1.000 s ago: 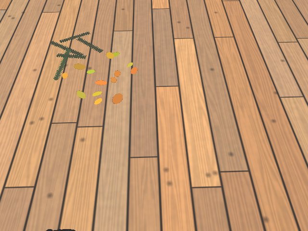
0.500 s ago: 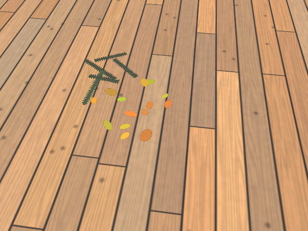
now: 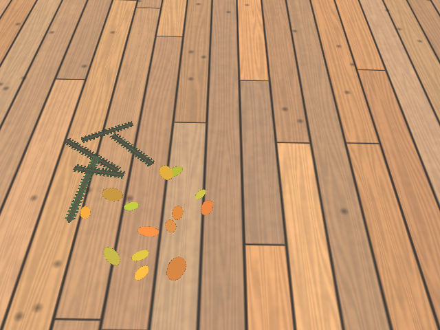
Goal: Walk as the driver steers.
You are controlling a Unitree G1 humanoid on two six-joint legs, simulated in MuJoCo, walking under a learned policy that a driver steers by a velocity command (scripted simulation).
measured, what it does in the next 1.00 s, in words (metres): walks ahead, turning left: right foot, then left foot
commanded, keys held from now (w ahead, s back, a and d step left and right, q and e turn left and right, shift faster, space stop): q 0.68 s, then w+q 0.16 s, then w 0.16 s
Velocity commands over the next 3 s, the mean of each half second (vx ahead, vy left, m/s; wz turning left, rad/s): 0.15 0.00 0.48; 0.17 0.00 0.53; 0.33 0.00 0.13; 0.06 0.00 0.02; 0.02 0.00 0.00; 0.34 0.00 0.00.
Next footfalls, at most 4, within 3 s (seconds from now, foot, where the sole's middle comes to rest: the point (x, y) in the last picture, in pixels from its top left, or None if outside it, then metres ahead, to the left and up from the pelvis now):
0.08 right None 0.24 -0.14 -0.78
0.52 left None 0.17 0.11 -0.78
0.96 right None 0.30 -0.07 -0.78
1.36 left None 0.40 0.32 -0.78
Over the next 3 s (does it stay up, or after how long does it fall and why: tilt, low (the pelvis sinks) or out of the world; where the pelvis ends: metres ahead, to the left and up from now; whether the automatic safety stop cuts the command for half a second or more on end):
stays up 0.58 0.25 0.00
